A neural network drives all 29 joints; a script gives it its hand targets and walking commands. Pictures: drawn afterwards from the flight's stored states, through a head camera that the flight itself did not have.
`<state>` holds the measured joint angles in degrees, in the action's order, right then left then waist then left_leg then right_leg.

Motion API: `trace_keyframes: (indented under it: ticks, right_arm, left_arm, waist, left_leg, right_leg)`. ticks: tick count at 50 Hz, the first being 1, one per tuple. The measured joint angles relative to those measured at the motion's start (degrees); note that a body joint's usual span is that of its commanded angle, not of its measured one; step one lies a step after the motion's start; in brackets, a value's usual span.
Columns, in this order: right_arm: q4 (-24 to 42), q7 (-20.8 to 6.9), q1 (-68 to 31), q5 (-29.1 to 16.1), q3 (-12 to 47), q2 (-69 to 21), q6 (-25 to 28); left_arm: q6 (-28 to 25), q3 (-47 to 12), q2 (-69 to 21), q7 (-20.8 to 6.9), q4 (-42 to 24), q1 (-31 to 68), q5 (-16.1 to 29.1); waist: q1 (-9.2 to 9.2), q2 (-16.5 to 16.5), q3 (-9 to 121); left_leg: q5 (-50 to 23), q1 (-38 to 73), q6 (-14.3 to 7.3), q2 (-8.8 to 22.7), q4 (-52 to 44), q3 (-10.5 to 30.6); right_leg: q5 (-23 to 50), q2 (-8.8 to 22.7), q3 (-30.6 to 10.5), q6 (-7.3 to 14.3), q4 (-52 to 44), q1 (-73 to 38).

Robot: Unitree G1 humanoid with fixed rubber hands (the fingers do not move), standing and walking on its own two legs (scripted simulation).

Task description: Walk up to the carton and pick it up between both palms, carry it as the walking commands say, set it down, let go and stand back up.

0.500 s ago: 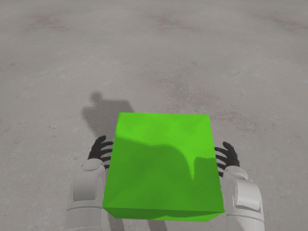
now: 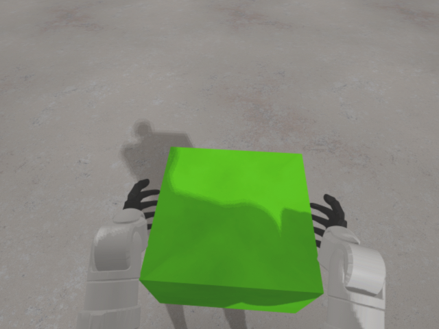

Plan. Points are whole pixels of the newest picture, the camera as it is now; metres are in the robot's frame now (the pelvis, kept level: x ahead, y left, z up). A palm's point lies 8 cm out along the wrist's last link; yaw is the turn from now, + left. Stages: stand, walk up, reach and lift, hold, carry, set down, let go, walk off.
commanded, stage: carry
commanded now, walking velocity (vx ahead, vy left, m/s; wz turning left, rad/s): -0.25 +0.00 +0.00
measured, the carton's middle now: (231, 227) +0.32 +0.00 +0.00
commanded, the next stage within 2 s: none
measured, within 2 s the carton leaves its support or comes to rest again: neither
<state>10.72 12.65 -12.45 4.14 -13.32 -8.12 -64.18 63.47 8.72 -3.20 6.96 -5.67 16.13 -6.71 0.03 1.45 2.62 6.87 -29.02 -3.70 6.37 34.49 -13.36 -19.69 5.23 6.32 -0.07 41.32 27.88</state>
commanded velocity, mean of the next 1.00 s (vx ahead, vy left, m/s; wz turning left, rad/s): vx -0.25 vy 0.00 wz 0.00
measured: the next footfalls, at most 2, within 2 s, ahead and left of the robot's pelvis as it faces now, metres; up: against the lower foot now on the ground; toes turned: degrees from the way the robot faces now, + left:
left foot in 0.38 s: -0.15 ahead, +0.11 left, +0.00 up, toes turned +5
right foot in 0.70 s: -0.22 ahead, -0.13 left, +0.00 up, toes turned -6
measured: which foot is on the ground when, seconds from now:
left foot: down 0.00-0.08, up 0.10-0.36, down 0.38-0.72, up 0.74-1.00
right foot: down 0.00-0.42, up 0.44-0.68, down 0.70-1.00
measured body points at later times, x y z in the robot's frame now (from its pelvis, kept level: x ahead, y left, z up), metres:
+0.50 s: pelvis -0.16 +0.01 +0.01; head -0.16 +0.01 +0.46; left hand +0.12 +0.18 +0.06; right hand +0.11 -0.17 +0.06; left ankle -0.19 +0.11 -0.72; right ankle -0.04 -0.13 -0.68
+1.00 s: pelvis -0.35 +0.00 +0.01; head -0.31 -0.02 +0.46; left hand -0.03 +0.14 +0.09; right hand -0.07 -0.20 +0.08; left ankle -0.39 +0.13 -0.67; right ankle -0.26 -0.13 -0.72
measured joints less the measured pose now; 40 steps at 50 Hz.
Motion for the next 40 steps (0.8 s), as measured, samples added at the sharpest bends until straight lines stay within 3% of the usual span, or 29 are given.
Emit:
trace_keyframes:
  ticks: [2,4,7,11,14,17,19,20,21,23,24,27,29,33,35,38,40]
  right_arm:
    - [0.7,0.4,-0.4,-0.2,-0.2,-0.1,-0.4]
    - [1.4,0.4,-0.9,0.0,-0.5,-0.2,-0.5]
    - [1.2,-1.2,-0.7,1.3,-0.7,0.0,-0.2]
    - [1.7,-1.1,0.2,1.6,0.1,0.0,-1.4]
    - [3.4,-0.7,-0.4,0.4,0.2,0.2,-0.9]
    - [3.7,-1.5,-0.9,-0.6,-0.2,1.0,1.2]
    - [3.0,-1.7,-1.0,-1.4,-0.4,1.0,2.5]
    - [1.9,-1.2,-0.6,-1.7,-0.2,0.2,3.4]
    - [0.9,-0.5,0.1,-1.8,0.4,-0.4,3.5]
    - [-0.1,-0.2,1.9,-1.6,2.0,0.2,1.9]
    - [-0.3,0.2,2.7,-1.9,2.3,0.4,1.1]
    - [0.8,1.1,3.2,-2.8,2.7,0.5,0.3]
    - [1.7,1.1,1.6,-2.5,2.4,0.2,1.0]
    - [2.2,0.1,-2.4,0.0,1.6,-0.6,1.6]
    - [1.5,-1.0,-2.9,1.7,1.3,-0.7,1.5]
    - [0.5,-2.4,-1.6,2.7,-0.1,0.0,0.7]
    - [1.5,-2.4,1.0,2.0,-0.6,0.1,0.1]
  left_arm:
    - [0.1,0.4,0.0,0.0,0.1,0.9,0.3]
    - [-0.1,1.1,-0.5,-0.4,0.3,1.8,-0.1]
    - [-1.1,1.7,-2.1,-0.2,0.2,0.8,-0.6]
    - [-1.4,2.0,-2.9,0.8,-1.7,-3.0,0.8]
    - [-2.0,2.2,-3.1,0.7,-3.9,-2.8,0.9]
    - [-2.2,1.9,-3.8,0.2,-5.7,-1.3,-1.1]
    - [-2.2,2.0,-4.3,-0.6,-6.4,-1.0,-3.0]
    - [-2.0,2.2,-3.8,-1.2,-6.5,-1.5,-3.5]
    - [-1.9,2.5,-3.4,-1.7,-6.3,-3.0,-3.7]
    - [-1.3,2.1,-3.5,-1.8,-5.8,-6.4,-3.6]
    - [-0.7,1.9,-3.5,-1.3,-5.6,-7.3,-3.2]
    - [0.4,1.5,-2.7,-0.6,-6.2,-7.1,-1.8]
    - [0.1,1.5,-1.7,-0.6,-6.5,-4.6,-1.1]
    - [-1.2,1.7,0.4,-0.6,-5.6,-0.7,0.5]
    - [-1.2,1.7,0.6,-0.3,-4.2,0.4,0.8]
    - [-1.2,1.5,-1.5,1.0,-1.6,-0.1,0.8]
    - [-0.4,1.5,-3.0,1.6,-1.5,-1.2,0.7]
  waist:
    - [0.11,0.9,-0.4]
    - [0.60,1.4,-1.0]
    - [2.21,-0.9,-1.5]
    - [0.43,-1.8,-0.2]
    - [-1.14,-2.2,0.5]
    - [-2.18,-2.6,1.4]
    - [-2.55,-3.6,1.8]
    - [-2.32,-6.3,1.1]
    - [-2.39,-7.1,1.1]
    - [-3.11,-4.0,2.5]
    - [-2.54,-2.6,2.9]
    - [-1.06,-0.2,3.2]
    - [0.09,-0.2,2.8]
    - [1.71,-1.1,3.0]
    - [2.19,-1.4,3.1]
    - [1.94,2.3,1.4]
    - [1.85,0.5,0.1]
  left_leg:
    - [-1.3,-1.3,0.2,0.7,-0.4,-0.4]
    - [1.4,-2.8,0.8,1.4,1.0,-1.1]
    - [15.3,-7.5,2.5,-2.0,16.6,3.0]
    - [13.3,-7.5,2.6,-5.2,31.8,7.7]
    - [17.4,-2.0,3.0,-6.5,27.6,9.1]
    - [23.6,5.4,3.1,-7.5,14.1,9.6]
    - [20.0,10.7,2.9,-7.8,2.1,9.0]
    - [16.7,11.6,2.7,-9.2,-0.1,7.6]
    - [15.0,11.8,2.5,-9.5,-0.4,7.1]
    - [14.5,10.2,2.0,-7.5,1.4,8.5]
    - [14.3,10.2,1.9,-6.4,1.4,8.9]
    - [12.1,9.4,2.5,-4.1,-0.3,9.9]
    - [10.4,7.9,2.7,-3.6,-0.8,10.3]
    - [7.6,3.9,3.0,-3.6,-0.8,9.8]
    - [6.6,1.9,3.3,-3.9,-0.1,9.3]
    - [4.9,-0.4,3.5,-2.4,2.0,10.5]
    - [14.1,-1.5,3.6,-3.7,7.4,9.7]
  right_leg:
    - [-2.3,-0.6,1.0,1.0,1.8,0.4]
    - [5.2,-0.9,1.2,1.7,-0.4,0.3]
    - [8.9,0.8,-0.7,1.9,-1.3,2.3]
    - [14.5,1.0,-0.9,1.5,-8.9,2.8]
    - [18.3,0.7,-0.9,1.8,-12.0,4.7]
    - [21.5,0.7,-0.7,1.8,-13.8,7.4]
    - [23.6,0.9,-0.9,1.4,-14.5,9.0]
    - [24.8,2.0,-2.4,1.0,-15.0,8.9]
    - [22.3,2.0,-3.0,0.0,-15.1,8.6]
    - [8.5,0.9,-1.7,-1.3,-6.8,9.8]
    - [3.4,-0.2,-1.9,-1.8,-0.2,10.4]
    - [-2.2,-2.8,-2.7,-1.8,14.7,10.2]
    - [-3.5,-3.6,-3.1,-2.1,17.4,8.1]
    - [-5.4,-3.6,-2.5,-3.1,7.9,0.2]
    - [0.8,-3.3,-2.0,-3.6,-3.5,-5.5]
    - [2.5,-5.1,-0.4,0.4,-9.7,-7.4]
    - [3.8,-3.8,-1.8,1.3,-8.7,-5.8]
